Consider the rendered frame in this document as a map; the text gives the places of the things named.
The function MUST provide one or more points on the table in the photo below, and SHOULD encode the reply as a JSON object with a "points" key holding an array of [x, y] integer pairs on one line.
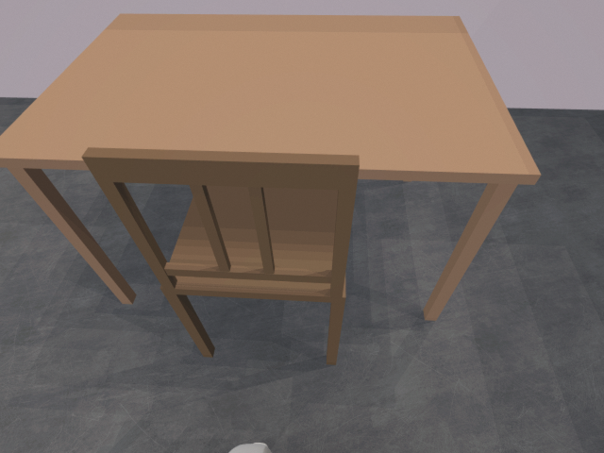
{"points": [[410, 95]]}

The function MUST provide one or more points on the chair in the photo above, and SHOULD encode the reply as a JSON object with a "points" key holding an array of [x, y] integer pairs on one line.
{"points": [[260, 225]]}

